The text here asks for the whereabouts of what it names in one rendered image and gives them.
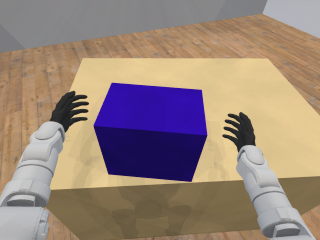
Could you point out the pedestal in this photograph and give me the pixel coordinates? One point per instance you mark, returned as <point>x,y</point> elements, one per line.
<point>95,205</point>

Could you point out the carton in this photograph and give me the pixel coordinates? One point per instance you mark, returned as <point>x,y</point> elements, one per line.
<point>151,131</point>

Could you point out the robot left upper arm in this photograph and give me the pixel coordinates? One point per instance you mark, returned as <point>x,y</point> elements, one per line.
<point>24,223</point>

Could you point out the right robot hand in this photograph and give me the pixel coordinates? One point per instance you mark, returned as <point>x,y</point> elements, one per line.
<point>245,133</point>

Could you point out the left robot forearm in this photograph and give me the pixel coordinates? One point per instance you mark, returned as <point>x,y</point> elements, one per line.
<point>30,184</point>

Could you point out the right robot forearm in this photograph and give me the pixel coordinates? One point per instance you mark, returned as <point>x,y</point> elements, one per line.
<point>276,216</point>

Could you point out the left robot hand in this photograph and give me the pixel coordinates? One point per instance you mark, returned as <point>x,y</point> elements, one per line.
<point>64,112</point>

